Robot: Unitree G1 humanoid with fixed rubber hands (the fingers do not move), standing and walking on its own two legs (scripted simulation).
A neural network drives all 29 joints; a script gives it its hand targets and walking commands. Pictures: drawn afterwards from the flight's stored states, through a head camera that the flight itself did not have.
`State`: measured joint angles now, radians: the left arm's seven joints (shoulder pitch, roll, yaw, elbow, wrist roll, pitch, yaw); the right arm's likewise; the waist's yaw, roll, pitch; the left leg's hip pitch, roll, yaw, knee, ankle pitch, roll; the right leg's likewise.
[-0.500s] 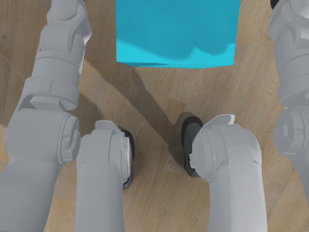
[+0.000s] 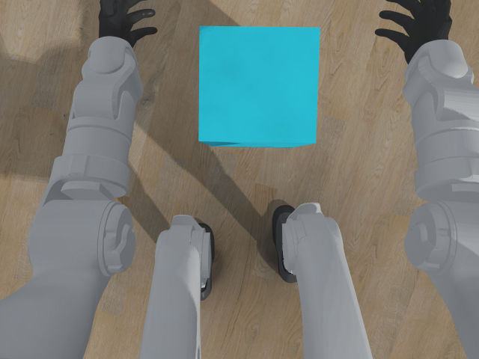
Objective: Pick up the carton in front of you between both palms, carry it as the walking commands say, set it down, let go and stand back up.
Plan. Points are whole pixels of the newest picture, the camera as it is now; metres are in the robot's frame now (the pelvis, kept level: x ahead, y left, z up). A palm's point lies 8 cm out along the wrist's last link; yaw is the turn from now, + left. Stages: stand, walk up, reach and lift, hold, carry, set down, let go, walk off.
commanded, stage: set down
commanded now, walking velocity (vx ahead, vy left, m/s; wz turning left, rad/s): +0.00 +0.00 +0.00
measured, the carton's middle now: (255, 99) +0.51 -0.06 -0.37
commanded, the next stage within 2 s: let go in 0.40 s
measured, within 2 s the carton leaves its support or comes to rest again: neither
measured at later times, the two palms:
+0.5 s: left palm out of the picture +0.55 +0.13 +0.04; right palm out of the picture +0.50 -0.27 +0.04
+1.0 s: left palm out of the picture +0.40 +0.18 +0.14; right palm out of the picture +0.36 -0.26 +0.15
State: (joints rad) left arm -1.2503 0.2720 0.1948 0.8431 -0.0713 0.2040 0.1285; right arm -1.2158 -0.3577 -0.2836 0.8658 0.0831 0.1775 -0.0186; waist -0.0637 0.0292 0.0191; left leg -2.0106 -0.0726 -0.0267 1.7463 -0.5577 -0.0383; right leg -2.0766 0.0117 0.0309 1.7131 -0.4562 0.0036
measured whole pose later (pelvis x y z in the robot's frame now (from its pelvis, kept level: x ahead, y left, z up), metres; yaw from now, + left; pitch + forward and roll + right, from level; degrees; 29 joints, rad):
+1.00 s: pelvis +0.09 -0.01 +0.24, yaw -2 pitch +26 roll +1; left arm -0.25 0.15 0.15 0.59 0.06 0.03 0.00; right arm -0.22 -0.21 -0.16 0.58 -0.02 0.02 0.08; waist -0.03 0.00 -0.07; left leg -0.85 -0.03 -0.07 0.71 -0.32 -0.02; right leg -0.91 0.03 0.04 0.70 -0.25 -0.01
